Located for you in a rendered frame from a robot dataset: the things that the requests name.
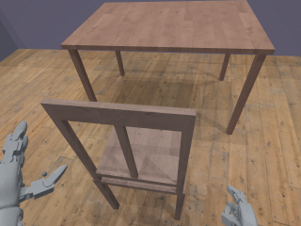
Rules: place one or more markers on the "robot left hand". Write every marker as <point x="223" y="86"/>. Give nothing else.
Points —
<point x="11" y="177"/>

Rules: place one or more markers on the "table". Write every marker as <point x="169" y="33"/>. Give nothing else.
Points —
<point x="215" y="26"/>

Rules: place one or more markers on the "chair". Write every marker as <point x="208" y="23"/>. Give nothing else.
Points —
<point x="148" y="148"/>

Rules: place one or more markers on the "robot right hand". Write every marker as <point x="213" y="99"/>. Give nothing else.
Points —
<point x="241" y="214"/>

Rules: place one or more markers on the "robot left forearm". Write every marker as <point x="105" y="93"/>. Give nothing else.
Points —
<point x="11" y="216"/>

